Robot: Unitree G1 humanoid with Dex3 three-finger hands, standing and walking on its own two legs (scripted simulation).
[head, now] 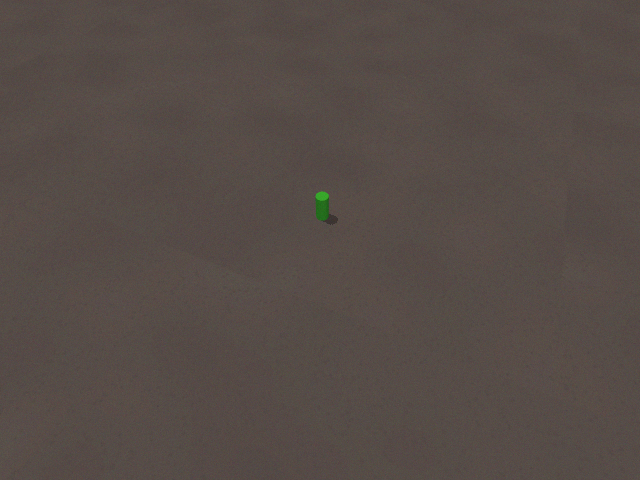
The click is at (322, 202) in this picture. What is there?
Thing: squat round
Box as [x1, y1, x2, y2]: [316, 192, 328, 220]
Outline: 318,192 316,194 316,217 318,219 323,220 328,216 328,195 325,192
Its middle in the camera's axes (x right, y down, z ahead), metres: +0.01 -0.15 +1.70
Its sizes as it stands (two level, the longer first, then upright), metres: 0.057 0.057 0.121
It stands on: the floor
